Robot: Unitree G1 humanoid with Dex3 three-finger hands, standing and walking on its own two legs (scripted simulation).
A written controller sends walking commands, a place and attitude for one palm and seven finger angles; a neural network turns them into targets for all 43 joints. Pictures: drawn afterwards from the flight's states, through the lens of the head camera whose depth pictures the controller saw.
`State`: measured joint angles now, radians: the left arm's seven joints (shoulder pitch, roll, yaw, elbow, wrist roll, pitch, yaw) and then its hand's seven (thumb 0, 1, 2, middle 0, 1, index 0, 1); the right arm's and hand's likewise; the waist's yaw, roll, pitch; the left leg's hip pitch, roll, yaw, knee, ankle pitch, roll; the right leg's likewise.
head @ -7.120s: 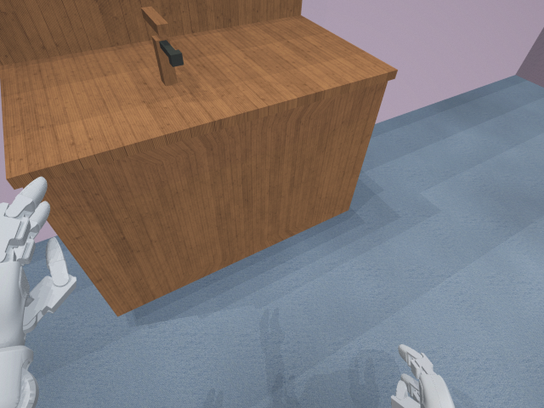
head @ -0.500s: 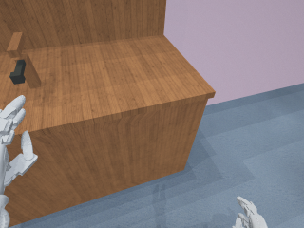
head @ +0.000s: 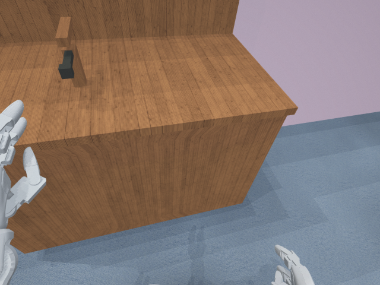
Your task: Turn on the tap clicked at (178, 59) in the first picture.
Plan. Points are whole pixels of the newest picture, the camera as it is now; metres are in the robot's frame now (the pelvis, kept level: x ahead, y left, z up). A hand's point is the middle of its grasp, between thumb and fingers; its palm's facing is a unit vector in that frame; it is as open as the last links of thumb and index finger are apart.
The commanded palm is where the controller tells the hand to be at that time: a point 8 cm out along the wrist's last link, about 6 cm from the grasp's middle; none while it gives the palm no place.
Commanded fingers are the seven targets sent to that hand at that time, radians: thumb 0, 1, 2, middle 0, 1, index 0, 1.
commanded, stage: come to a stop and stand still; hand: left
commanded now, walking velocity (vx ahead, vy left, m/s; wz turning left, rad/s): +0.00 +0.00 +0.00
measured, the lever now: (66, 71) +0.54 +0.39 +0.14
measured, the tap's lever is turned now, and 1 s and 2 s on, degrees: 0 0 0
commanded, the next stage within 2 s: look again from close up in 0.50 s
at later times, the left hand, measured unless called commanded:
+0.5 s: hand (49, 180) +0.22 +0.26 +0.15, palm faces +0.39 -0.86 -0.32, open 7.4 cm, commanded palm +0.16 +0.29 +0.19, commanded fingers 0.00 0.90 0.90 -0.20 -0.30 -0.20 -0.30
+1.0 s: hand (56, 177) +0.22 +0.25 +0.16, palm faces +0.39 -0.86 -0.33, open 7.4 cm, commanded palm +0.17 +0.29 +0.19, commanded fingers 0.00 0.90 0.90 -0.20 -0.30 -0.20 -0.30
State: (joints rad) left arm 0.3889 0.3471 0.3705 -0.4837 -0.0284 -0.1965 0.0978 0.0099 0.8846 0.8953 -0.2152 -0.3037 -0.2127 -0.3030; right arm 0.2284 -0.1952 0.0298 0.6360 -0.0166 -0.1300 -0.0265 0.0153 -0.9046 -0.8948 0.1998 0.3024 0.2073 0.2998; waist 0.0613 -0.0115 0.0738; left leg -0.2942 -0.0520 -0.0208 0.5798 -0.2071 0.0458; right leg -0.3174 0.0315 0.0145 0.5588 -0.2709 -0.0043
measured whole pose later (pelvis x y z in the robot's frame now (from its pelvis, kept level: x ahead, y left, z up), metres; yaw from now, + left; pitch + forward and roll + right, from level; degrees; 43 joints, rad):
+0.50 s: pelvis +0.00 +0.01 +0.01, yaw -1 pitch +0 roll -1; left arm 0.41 0.32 0.32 -0.43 -0.05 -0.14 0.12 0.01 0.89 0.90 -0.21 -0.30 -0.21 -0.30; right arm 0.22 -0.22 0.02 0.62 0.00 -0.09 -0.03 0.01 -0.91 -0.89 0.20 0.30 0.21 0.30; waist 0.04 -0.01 0.02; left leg -0.28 -0.05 -0.01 0.49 -0.21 0.06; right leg -0.17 0.06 -0.03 0.44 -0.27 -0.04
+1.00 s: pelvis +0.00 +0.01 +0.01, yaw -1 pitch +0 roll -1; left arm 0.42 0.32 0.30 -0.40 -0.05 -0.16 0.12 0.01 0.89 0.90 -0.21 -0.30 -0.21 -0.30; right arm 0.22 -0.21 0.03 0.61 0.00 -0.10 -0.05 0.02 -0.91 -0.89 0.20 0.30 0.21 0.30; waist 0.04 0.01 0.02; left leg -0.25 -0.05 -0.02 0.44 -0.18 0.05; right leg -0.14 0.05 -0.04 0.39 -0.25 -0.04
